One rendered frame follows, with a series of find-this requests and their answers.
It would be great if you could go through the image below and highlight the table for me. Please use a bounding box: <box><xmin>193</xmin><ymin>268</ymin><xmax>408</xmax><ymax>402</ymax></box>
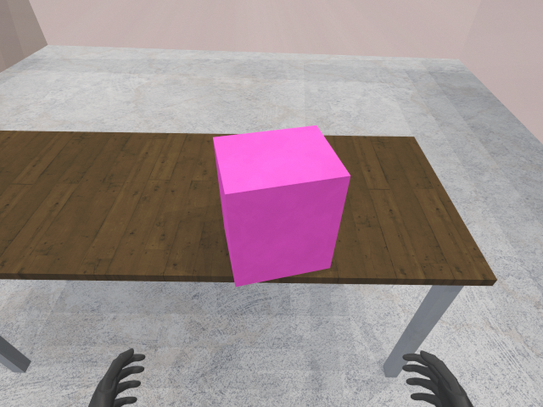
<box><xmin>0</xmin><ymin>131</ymin><xmax>497</xmax><ymax>377</ymax></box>

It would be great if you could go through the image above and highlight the carton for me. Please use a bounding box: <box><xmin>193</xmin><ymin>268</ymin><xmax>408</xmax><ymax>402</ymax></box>
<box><xmin>213</xmin><ymin>125</ymin><xmax>350</xmax><ymax>287</ymax></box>

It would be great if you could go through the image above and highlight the robot right hand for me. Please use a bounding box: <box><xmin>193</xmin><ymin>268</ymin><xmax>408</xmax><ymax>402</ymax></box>
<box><xmin>402</xmin><ymin>350</ymin><xmax>473</xmax><ymax>407</ymax></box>

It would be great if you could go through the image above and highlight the robot left hand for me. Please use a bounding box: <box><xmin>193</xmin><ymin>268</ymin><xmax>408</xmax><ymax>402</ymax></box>
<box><xmin>88</xmin><ymin>348</ymin><xmax>145</xmax><ymax>407</ymax></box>

